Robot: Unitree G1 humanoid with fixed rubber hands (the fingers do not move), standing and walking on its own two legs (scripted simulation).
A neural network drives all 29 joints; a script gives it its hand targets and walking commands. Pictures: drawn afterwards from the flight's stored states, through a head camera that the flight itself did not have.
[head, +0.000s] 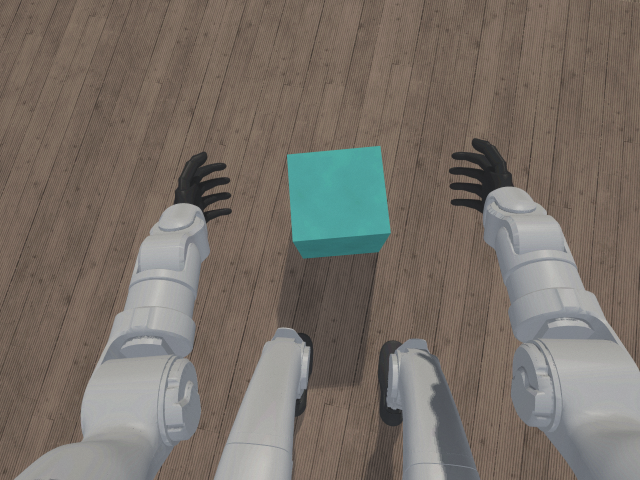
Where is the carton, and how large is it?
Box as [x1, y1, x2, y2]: [287, 146, 390, 258]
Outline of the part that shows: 379,146 287,155 292,238 294,244 303,258 374,252 379,250 390,233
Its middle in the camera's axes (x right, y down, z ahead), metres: +0.04 -0.07 +0.96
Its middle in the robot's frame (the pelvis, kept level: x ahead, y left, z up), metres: +0.55 +0.05 -0.54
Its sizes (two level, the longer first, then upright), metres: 0.210 0.200 0.250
